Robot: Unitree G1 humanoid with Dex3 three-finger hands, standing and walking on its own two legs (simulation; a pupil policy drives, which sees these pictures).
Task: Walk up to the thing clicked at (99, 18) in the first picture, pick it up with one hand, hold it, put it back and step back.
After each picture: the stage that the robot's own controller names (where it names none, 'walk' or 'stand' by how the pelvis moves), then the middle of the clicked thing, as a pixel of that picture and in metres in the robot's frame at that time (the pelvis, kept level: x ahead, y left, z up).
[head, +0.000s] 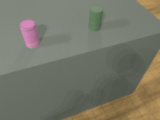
stand; (95, 18) +0.74 -0.06 +0.01
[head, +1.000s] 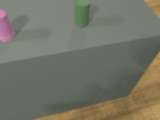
sink last; (81, 13) +0.67 +0.01 +0.04
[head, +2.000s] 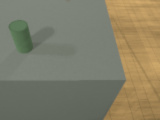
rise first; (21, 37) +0.51 +0.24 +0.05
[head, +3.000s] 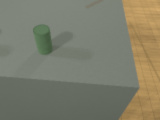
stand; (43, 40) +0.54 +0.18 +0.03
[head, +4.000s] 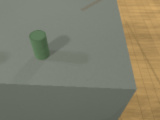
stand; (40, 45) +0.53 +0.19 +0.01
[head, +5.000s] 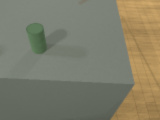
stand; (37, 39) +0.54 +0.20 +0.01
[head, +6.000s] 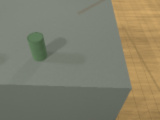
stand; (37, 47) +0.54 +0.20 +0.01
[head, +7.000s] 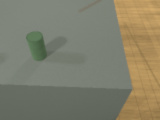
stand; (37, 46) +0.53 +0.21 +0.01
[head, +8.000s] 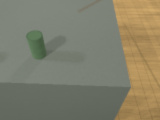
stand; (37, 45) +0.54 +0.21 +0.01
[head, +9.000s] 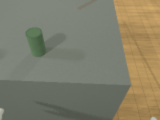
rise first; (36, 42) +0.55 +0.22 +0.01
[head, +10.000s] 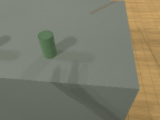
go down; (47, 45) +0.55 +0.20 +0.02
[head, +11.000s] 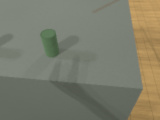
go down; (50, 43) +0.55 +0.20 +0.02
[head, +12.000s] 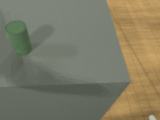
go down; (19, 39) +0.51 +0.19 +0.04
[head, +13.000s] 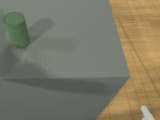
close in; (18, 31) +0.53 +0.19 +0.05
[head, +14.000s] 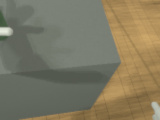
close; out of the picture +0.54 +0.22 +0.07
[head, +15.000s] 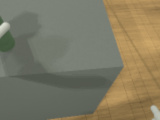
lift; out of the picture +0.50 +0.22 +0.07
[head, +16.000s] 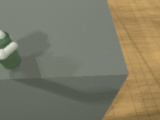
lift; (5, 51) +0.44 +0.23 +0.07
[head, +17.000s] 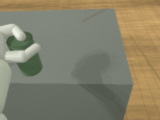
lift; (26, 55) +0.33 +0.17 +0.21
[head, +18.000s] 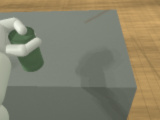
hold; (27, 50) +0.34 +0.17 +0.22
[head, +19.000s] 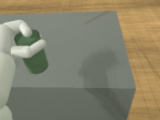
crouch; (32, 52) +0.34 +0.16 +0.21
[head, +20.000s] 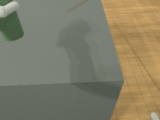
crouch; (7, 19) +0.47 +0.21 +0.22
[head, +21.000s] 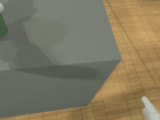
lower; out of the picture +0.54 +0.21 +0.08
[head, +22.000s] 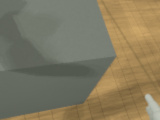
lower; out of the picture +0.55 +0.22 +0.09
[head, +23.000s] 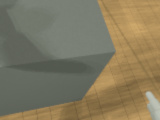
lower; out of the picture +0.56 +0.23 +0.10
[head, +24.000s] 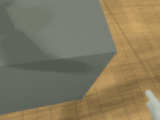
lower; out of the picture +0.57 +0.23 +0.10
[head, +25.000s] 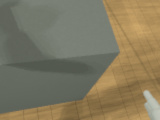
loosen; out of the picture +0.57 +0.22 +0.10
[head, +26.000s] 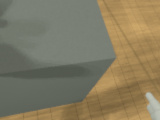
withdraw; out of the picture +0.53 +0.24 +0.09
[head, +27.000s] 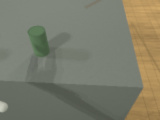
sink last; (39, 42) +0.52 +0.21 +0.05
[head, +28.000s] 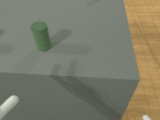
stand; (41, 37) +0.56 +0.22 +0.05
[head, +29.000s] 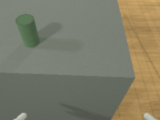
stand; (28, 31) +0.54 +0.22 +0.07
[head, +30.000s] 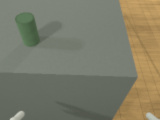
stand; (28, 30) +0.54 +0.22 +0.08
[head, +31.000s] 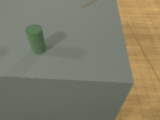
stand; (36, 40) +0.55 +0.21 +0.03
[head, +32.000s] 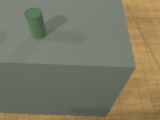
walk; (36, 24) +0.59 +0.19 +0.03
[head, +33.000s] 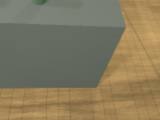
walk; out of the picture +0.76 +0.22 +0.03
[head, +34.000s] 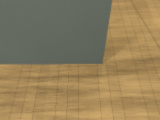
walk; out of the picture +1.08 +0.26 +0.03
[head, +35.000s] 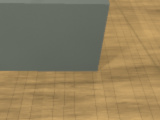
stand; out of the picture +1.12 +0.24 +0.02
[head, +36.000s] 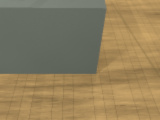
stand; out of the picture +1.12 +0.24 +0.01
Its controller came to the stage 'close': yes
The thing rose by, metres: 0.20
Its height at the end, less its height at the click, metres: +0.00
